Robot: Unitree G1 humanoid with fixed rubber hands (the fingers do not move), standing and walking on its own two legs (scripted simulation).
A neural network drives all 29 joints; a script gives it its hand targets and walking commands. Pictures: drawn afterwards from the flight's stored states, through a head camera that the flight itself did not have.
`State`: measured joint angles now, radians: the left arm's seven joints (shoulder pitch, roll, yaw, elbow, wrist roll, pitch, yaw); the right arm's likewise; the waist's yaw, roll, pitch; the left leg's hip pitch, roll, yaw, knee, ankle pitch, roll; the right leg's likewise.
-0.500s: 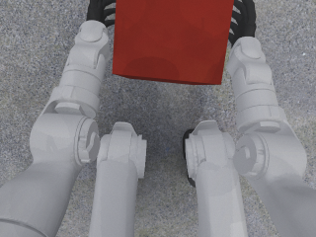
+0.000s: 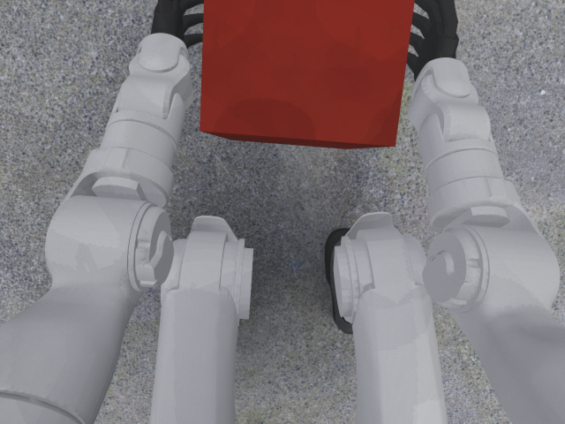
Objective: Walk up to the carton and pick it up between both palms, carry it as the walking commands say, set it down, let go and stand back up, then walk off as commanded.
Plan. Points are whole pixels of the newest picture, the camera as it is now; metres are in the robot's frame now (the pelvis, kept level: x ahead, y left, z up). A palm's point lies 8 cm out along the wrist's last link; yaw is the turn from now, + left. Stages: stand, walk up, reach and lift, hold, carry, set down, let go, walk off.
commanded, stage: set down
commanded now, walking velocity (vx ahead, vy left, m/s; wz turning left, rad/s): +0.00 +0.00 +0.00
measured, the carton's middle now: (298, 68) +0.51 -0.02 -0.24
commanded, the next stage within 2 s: none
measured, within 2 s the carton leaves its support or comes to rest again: neither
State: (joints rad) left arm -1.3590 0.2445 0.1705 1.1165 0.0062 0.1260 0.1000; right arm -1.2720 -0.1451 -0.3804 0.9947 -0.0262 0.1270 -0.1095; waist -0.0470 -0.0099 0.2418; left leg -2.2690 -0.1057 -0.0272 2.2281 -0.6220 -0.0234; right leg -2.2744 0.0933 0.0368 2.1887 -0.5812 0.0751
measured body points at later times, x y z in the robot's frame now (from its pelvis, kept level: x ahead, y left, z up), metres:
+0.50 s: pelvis -0.01 +0.00 +0.01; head +0.36 +0.01 +0.27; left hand +0.53 +0.16 -0.18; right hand +0.51 -0.18 -0.18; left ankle +0.10 +0.11 -0.33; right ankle +0.11 -0.13 -0.33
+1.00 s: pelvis -0.01 +0.00 +0.01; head +0.35 +0.01 +0.28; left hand +0.55 +0.18 -0.15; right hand +0.52 -0.21 -0.15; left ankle +0.10 +0.11 -0.33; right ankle +0.11 -0.13 -0.33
